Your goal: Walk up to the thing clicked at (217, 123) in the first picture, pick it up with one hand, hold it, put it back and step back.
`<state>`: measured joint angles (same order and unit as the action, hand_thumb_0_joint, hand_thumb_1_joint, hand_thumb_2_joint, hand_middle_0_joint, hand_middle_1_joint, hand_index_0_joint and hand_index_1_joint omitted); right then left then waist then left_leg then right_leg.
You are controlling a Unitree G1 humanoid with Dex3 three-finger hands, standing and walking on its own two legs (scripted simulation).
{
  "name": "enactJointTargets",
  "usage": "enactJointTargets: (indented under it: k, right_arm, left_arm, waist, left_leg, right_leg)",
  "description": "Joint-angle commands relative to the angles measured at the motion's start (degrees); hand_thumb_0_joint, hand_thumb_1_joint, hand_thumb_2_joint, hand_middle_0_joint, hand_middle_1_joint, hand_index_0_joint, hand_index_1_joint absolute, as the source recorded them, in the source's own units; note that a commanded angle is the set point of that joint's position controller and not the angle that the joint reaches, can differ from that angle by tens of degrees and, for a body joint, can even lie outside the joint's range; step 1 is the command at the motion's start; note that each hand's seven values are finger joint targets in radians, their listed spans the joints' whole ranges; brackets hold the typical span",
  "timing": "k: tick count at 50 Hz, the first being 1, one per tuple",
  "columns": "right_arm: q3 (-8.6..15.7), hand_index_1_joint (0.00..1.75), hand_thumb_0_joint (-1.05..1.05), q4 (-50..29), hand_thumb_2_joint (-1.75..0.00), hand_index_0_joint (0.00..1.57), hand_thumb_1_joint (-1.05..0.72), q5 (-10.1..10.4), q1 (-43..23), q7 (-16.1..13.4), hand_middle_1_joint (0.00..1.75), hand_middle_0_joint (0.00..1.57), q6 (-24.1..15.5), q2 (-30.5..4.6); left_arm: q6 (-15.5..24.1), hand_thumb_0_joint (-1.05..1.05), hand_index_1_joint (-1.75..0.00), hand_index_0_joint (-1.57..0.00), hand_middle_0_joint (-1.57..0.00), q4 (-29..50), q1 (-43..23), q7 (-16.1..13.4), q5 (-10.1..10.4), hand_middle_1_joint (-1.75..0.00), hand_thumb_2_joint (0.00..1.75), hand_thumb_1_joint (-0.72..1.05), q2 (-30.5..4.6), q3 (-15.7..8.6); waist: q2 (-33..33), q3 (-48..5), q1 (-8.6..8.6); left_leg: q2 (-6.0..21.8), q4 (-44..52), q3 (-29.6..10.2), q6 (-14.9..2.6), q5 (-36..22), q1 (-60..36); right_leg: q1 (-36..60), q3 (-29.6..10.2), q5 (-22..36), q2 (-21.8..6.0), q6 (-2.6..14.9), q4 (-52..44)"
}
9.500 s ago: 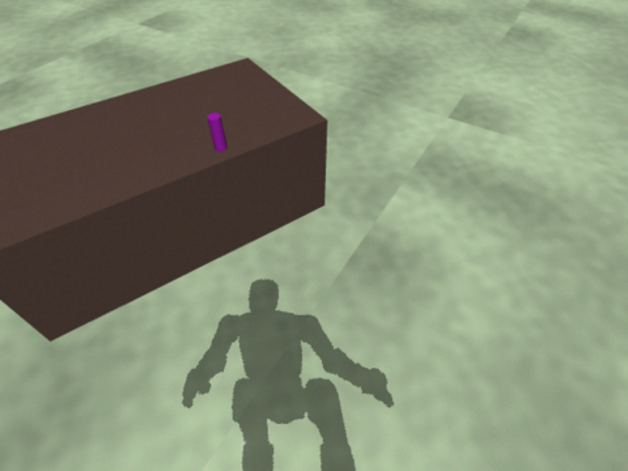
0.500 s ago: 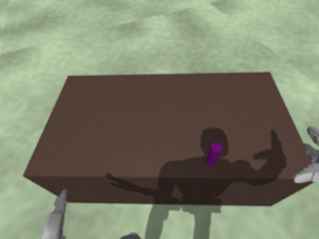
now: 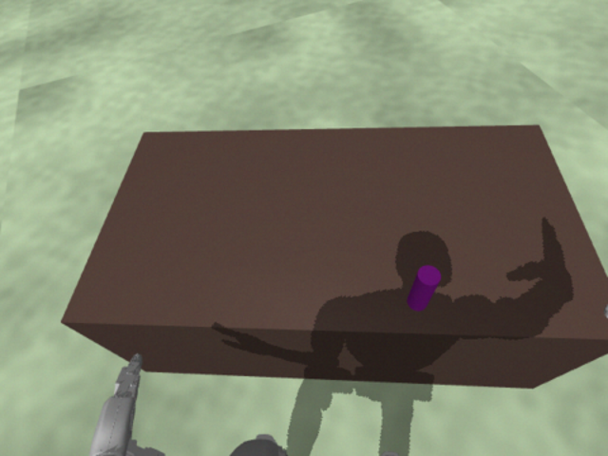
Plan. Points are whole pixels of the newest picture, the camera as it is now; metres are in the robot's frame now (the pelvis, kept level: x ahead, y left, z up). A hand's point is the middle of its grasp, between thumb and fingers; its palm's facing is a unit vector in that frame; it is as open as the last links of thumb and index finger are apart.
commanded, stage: go down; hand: right
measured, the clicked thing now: (422, 289) +0.45 -0.18 -0.23
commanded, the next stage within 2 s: approach in 0.34 s
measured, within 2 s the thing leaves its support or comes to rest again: neither
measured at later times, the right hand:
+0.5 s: hand out of the picture +0.38 -0.37 +0.06, palm faces +0.13 +0.99 -0.07, open 17.5 cm
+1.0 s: hand (514, 288) +0.40 -0.30 -0.11, palm faces +0.06 +1.00 +0.06, open 17.7 cm
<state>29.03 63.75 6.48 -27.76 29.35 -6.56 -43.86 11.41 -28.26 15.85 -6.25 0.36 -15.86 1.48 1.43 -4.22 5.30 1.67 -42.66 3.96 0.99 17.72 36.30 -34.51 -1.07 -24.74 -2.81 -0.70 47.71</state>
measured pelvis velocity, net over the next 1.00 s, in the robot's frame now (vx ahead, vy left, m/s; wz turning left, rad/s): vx -0.04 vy -0.01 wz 0.03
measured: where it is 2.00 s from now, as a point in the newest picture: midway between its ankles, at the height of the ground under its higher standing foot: outside the picture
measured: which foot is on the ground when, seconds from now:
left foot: down 0.00-1.00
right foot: down 0.00-1.00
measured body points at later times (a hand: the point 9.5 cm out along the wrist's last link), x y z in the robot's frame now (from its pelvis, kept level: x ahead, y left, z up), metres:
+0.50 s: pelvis +0.00 -0.01 +0.00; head +0.07 -0.04 +0.44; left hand +0.15 +0.26 -0.05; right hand +0.37 -0.42 +0.06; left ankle +0.03 +0.14 -0.70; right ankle -0.02 -0.12 -0.70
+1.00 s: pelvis -0.04 -0.01 -0.09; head +0.12 -0.08 +0.33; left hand +0.13 +0.25 -0.07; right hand +0.39 -0.35 -0.11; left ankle +0.03 +0.14 -0.70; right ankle -0.02 -0.12 -0.70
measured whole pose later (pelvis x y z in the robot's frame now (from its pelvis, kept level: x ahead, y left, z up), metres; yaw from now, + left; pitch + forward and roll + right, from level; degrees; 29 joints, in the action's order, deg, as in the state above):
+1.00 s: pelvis -0.04 -0.01 -0.09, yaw +2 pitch +24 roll +4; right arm 37.5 69.7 10.1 -33.4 31.2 -32.0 -40.2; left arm 15.0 -5.3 19.8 -0.8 -3.4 -15.7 -0.2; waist 4.5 -6.7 13.9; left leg 1.7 -69.9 4.1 1.3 25.2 68.8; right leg -67.5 -2.8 -33.9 -3.3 -0.3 77.1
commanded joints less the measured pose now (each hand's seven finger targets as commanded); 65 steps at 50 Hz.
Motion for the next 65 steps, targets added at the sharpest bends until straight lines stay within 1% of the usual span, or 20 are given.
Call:
enactJointTargets:
  k: [1, 6, 13, 17, 20, 22, 26, 27, 29, 34, 39, 40, 43, 47, 52, 54, 57, 59, 62, 65]
  right_arm:
    - [3.6, 0.04, 0.0, -8.4, -0.03, 0.05, 0.55, 1.1, -17.1, 0.8, 0.04, 0.05, -3.5, -22.2]
    - [5.0, 0.05, 0.0, -10.3, -0.04, 0.05, 0.56, 1.5, -19.5, 1.0, 0.05, 0.05, -4.2, -25.1]
    - [4.7, 0.05, 0.0, -7.9, -0.05, 0.05, 0.55, 1.6, -20.4, 1.6, 0.05, 0.05, -4.7, -24.2]
    - [4.9, 0.05, 0.0, -8.9, -0.05, 0.05, 0.54, 1.7, -21.5, 2.0, 0.05, 0.05, -4.8, -25.1]
    - [4.2, 0.05, 0.0, -7.3, -0.05, 0.05, 0.55, 1.9, -22.0, 2.2, 0.05, 0.05, -4.7, -23.9]
    - [5.0, 0.06, 0.0, -7.6, -0.05, 0.04, 0.61, 1.6, -22.5, 2.2, 0.06, 0.03, -4.9, -25.8]
    - [3.9, 0.05, 0.0, -5.1, -0.05, 0.05, 0.55, 3.0, -21.2, 3.0, 0.05, 0.05, -6.0, -21.6]
    - [2.8, 0.05, 0.0, -2.0, -0.05, 0.06, 0.54, 3.6, -19.5, 3.3, 0.05, 0.05, -6.4, -18.9]
    - [3.7, 0.05, 0.0, -4.8, -0.05, 0.06, 0.56, 4.4, -22.2, 3.6, 0.05, 0.05, -8.9, -19.4]
    - [4.3, 0.05, 0.0, -2.3, -0.04, 0.06, 0.58, 8.1, -19.6, 4.9, 0.05, 0.06, -16.2, -13.2]
    - [8.2, 0.05, 0.0, -5.7, -0.03, 0.06, 0.6, 8.6, -20.3, 5.0, 0.05, 0.06, -23.4, -15.0]
    - [8.5, 0.04, 0.0, -4.7, -0.02, 0.07, 0.59, 8.3, -18.9, 4.7, 0.04, 0.06, -24.1, -14.9]
    - [9.6, 0.04, 0.0, -4.1, -0.02, 0.06, 0.61, 7.6, -20.9, 3.7, 0.05, 0.06, -26.6, -14.4]
    - [11.8, 0.05, 0.0, -6.0, -0.02, 0.06, 0.61, 4.5, -23.2, 1.6, 0.05, 0.06, -29.7, -18.4]
    - [10.7, 0.05, 0.0, -2.1, -0.03, 0.05, 0.61, 3.9, -21.9, 0.9, 0.05, 0.05, -32.2, -13.0]
    - [12.5, 0.05, 0.0, -4.4, -0.04, 0.06, 0.61, 2.9, -24.1, -0.1, 0.05, 0.05, -33.4, -16.0]
    - [11.0, 0.05, 0.0, -2.5, -0.04, 0.05, 0.61, 2.3, -23.6, -0.8, 0.05, 0.05, -34.0, -11.4]
    - [11.1, 0.06, 0.0, -0.9, -0.05, 0.05, 0.61, 1.6, -23.0, -1.9, 0.06, 0.04, -34.0, -11.8]
    - [12.1, 0.05, 0.0, -3.9, -0.03, 0.05, 0.61, 0.3, -24.3, -4.3, 0.05, 0.05, -34.4, -12.9]
    - [12.6, 0.05, 0.0, -10.8, -0.03, 0.05, 0.6, -0.7, -27.4, -7.2, 0.05, 0.05, -34.7, -13.1]
  left_arm:
    - [2.8, 0.0, -0.05, -0.05, -0.05, 10.2, -1.4, -0.5, 0.0, -0.06, 0.05, -0.54, -9.5, -3.5]
    - [2.6, 0.0, -0.05, -0.05, -0.05, 6.3, 2.4, -0.4, -0.2, -0.05, 0.05, -0.54, -9.6, -4.2]
    - [3.3, 0.0, -0.05, -0.05, -0.05, 10.3, -2.4, -0.5, 0.0, -0.06, 0.06, -0.54, -9.5, -3.5]
    - [3.0, 0.0, -0.05, -0.06, -0.05, 8.7, 0.5, -0.6, -0.2, -0.06, 0.05, -0.54, -9.9, -3.8]
    - [3.3, 0.0, -0.05, -0.05, -0.05, 12.8, -2.9, -0.5, -0.1, -0.06, 0.06, -0.54, -11.0, -4.4]
    - [3.0, 0.0, -0.05, -0.04, -0.05, 9.0, 1.2, -0.4, -0.2, -0.04, 0.06, -0.57, -10.7, -4.7]
    - [3.2, 0.0, -0.05, -0.04, -0.05, 9.2, 0.8, 0.3, -0.2, -0.04, 0.05, -0.55, -7.2, -1.7]
    - [4.0, 0.0, -0.05, -0.04, -0.05, 13.6, -3.3, 0.1, -0.3, -0.04, 0.05, -0.55, -9.6, -3.2]
    - [3.9, 0.0, -0.05, -0.04, -0.05, 10.3, -0.1, 0.5, -0.5, -0.04, 0.05, -0.56, -10.1, -4.2]
    - [5.3, 0.0, -0.05, -0.04, -0.04, 15.9, -0.3, 1.5, -0.6, -0.04, 0.05, -0.56, -10.3, -5.0]
    - [5.8, 0.0, -0.05, -0.04, -0.04, 22.6, 5.1, 2.5, -1.7, -0.04, 0.05, -0.56, -9.7, -5.1]
    - [5.7, 0.0, -0.05, -0.04, -0.04, 24.9, 5.2, 2.7, -1.8, -0.04, 0.05, -0.55, -10.9, -6.8]
    - [5.7, 0.0, -0.05, -0.04, -0.04, 26.9, 6.8, 3.7, -2.5, -0.04, 0.05, -0.55, -9.5, -6.6]
    - [6.3, 0.0, -0.04, -0.04, -0.04, 32.0, 6.8, 4.5, -3.6, -0.04, 0.04, -0.54, -11.6, -9.6]
    - [6.9, 0.0, -0.05, -0.04, -0.04, 36.2, 7.4, 5.9, -4.3, -0.04, 0.05, -0.55, -11.7, -10.4]
    - [7.4, 0.0, -0.05, -0.04, -0.05, 40.3, 6.3, 5.9, -4.4, -0.04, 0.05, -0.54, -13.8, -12.9]
    - [7.6, 0.0, -0.05, -0.04, -0.05, 45.0, 7.8, 6.5, -4.6, -0.05, 0.05, -0.55, -13.2, -12.5]
    - [7.5, 0.0, -0.05, -0.05, -0.05, 46.6, 9.4, 6.6, -4.4, -0.05, 0.05, -0.55, -15.5, -15.9]
    - [7.3, 0.0, -0.05, -0.05, -0.05, 50.0, 11.6, 7.3, -4.4, -0.05, 0.05, -0.57, -14.1, -15.1]
    - [7.3, 0.0, -0.05, -0.05, -0.05, 55.6, 12.9, 7.7, -4.4, -0.05, 0.05, -0.56, -15.4, -17.7]
  waist:
    - [-10.2, -19.4, -0.62]
    - [-13.3, -18.9, -0.79]
    - [-10.3, -20.6, -0.13]
    - [-12.6, -22.1, -0.17]
    - [-10.7, -20.4, 0.58]
    - [-12.1, -20.3, 0.34]
    - [-10.3, -18.2, 0.53]
    - [-6.8, -16.7, 1.5]
    - [-9.2, -18.5, 1.91]
    - [-6.7, -21.5, 3.89]
    - [-11.8, -27.4, 3.99]
    - [-11.8, -27.4, 4.7]
    - [-12.7, -25.9, 5.22]
    - [-16.4, -29.5, 6.24]
    - [-16.9, -29.3, 8.9]
    - [-18.4, -34.3, 9.55]
    - [-18.3, -35.1, 11.39]
    - [-18.5, -34.2, 13.13]
    - [-20.8, -35.0, 12.28]
    - [-23.9, -42.0, 12.52]
  left_leg:
    - [-1.6, 3.4, -1.7, -2.08, -13.8, -11.4]
    - [-1.5, 3.3, -1.9, -2.24, -12.6, -10.1]
    - [-1.4, 2.9, -2.0, -1.82, -14.5, -11.1]
    - [-2.1, 2.0, -1.3, -2.03, -15.2, -9.0]
    - [-2.1, 2.4, -1.2, -2.23, -12.8, -7.8]
    - [-2.0, 2.5, -1.3, -2.24, -12.3, -7.9]
    - [-2.0, 1.5, -1.5, -2.06, -12.6, -5.9]
    - [-2.3, 0.7, -1.2, -1.97, -11.9, -4.5]
    - [-2.3, -1.1, -1.3, -2.26, -10.4, -1.8]
    - [-2.2, -6.7, -1.7, -1.79, -9.5, 4.2]
    - [-2.5, -13.8, -1.8, -1.95, -9.1, 9.9]
    - [-2.7, -15.0, -1.6, -2.02, -8.4, 11.0]
    - [-2.7, -18.4, -2.0, -2.26, -6.5, 14.8]
    - [-2.5, -22.8, -2.3, -2.7, -3.6, 18.3]
    - [-2.8, -28.3, -1.8, -2.98, -0.2, 26.0]
    - [-2.7, -31.3, -1.4, -3.15, 0.2, 27.5]
    - [-2.9, -34.0, -0.7, -3.23, 0.0, 30.5]
    - [-2.7, -35.2, -0.7, -3.24, 1.1, 32.3]
    - [-2.6, -37.4, -1.2, -3.44, 1.9, 33.3]
    - [-2.4, -38.9, -1.3, -3.47, 0.3, 31.8]
  right_leg:
    - [7.7, -0.4, 20.5, 1.7, 0.91, -6.4]
    - [7.1, -0.3, 18.7, 1.9, 0.81, -6.4]
    - [6.1, -0.4, 19.6, 2.0, 1.16, -5.0]
    - [9.0, -1.2, 25.3, 1.4, 0.4, -4.6]
    - [7.1, -1.3, 21.4, 1.3, 0.61, -5.2]
    - [7.4, -1.0, 19.8, 1.5, 0.62, -5.3]
    - [5.0, -1.1, 20.4, 1.5, 0.85, -3.8]
    - [2.9, -1.5, 20.0, 1.1, 0.9, -3.1]
    - [2.6, -1.9, 19.9, 1.0, 0.69, -2.1]
    - [-1.2, -2.5, 19.9, 1.3, 0.96, 4.3]
    - [-3.8, -2.9, 24.5, 1.1, 0.19, 10.7]
    - [-4.7, -3.1, 24.6, 1.0, 0.15, 11.6]
    - [-10.6, -2.9, 21.2, 1.2, 0.22, 15.2]
    - [-15.3, -2.6, 14.1, 1.0, 0.12, 19.1]
    - [-23.6, -3.3, 9.2, 0.5, 0.14, 25.2]
    - [-23.9, -3.8, 8.8, 0.2, -0.12, 27.4]
    - [-26.5, -4.3, 8.5, 0.3, -0.1, 30.2]
    - [-28.9, -4.3, 6.4, 0.6, 0.01, 32.1]
    - [-32.7, -3.6, 3.1, 0.9, 0.0, 34.0]
    - [-30.7, -3.5, 4.2, 1.1, -0.11, 35.4]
